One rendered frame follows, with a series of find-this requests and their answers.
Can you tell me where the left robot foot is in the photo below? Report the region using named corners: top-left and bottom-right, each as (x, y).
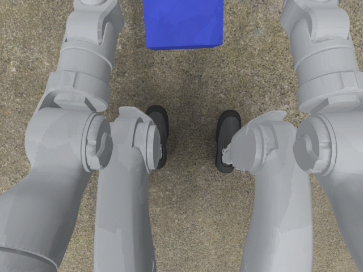
top-left (146, 105), bottom-right (168, 169)

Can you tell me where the robot right thigh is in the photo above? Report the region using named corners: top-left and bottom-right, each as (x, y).
top-left (239, 120), bottom-right (313, 272)

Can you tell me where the robot left forearm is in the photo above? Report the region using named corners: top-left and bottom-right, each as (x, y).
top-left (24, 0), bottom-right (124, 157)

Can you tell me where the robot right upper arm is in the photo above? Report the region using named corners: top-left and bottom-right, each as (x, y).
top-left (293, 110), bottom-right (363, 272)

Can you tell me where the robot right forearm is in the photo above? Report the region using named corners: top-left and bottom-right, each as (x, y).
top-left (280, 0), bottom-right (363, 115)

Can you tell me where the carton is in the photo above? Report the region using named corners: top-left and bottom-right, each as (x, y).
top-left (142, 0), bottom-right (223, 50)

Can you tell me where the robot left upper arm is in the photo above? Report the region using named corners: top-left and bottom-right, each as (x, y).
top-left (0, 107), bottom-right (113, 272)

